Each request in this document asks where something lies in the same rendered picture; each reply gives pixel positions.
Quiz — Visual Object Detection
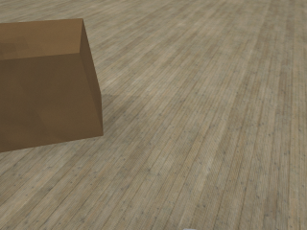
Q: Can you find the pedestal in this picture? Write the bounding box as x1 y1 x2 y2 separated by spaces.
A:
0 18 104 153

